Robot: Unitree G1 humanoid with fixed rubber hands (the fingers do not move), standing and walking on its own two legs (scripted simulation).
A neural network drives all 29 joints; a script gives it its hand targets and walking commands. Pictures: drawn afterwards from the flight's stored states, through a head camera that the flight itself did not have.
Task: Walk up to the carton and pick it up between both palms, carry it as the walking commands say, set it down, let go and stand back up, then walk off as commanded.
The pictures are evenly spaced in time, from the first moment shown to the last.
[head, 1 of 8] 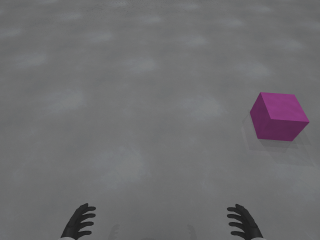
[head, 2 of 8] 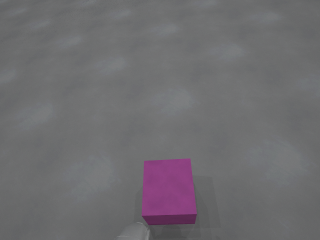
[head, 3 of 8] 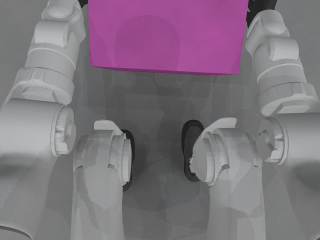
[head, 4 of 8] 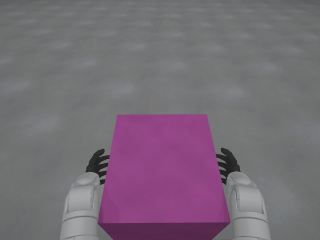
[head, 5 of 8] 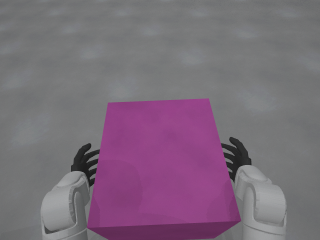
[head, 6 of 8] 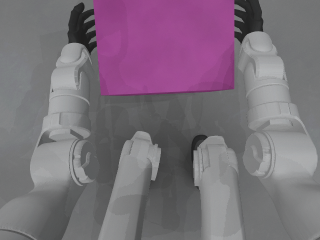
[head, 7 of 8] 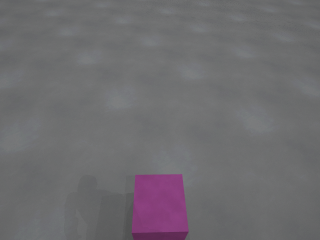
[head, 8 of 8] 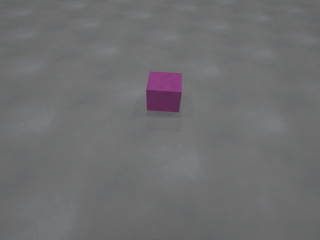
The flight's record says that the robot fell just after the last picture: no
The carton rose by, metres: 0.69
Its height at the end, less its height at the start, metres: +0.00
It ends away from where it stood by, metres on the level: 3.07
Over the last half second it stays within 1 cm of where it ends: yes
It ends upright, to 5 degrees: yes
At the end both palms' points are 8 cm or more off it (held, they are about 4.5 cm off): yes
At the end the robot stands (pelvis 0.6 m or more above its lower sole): yes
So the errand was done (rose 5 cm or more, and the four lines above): yes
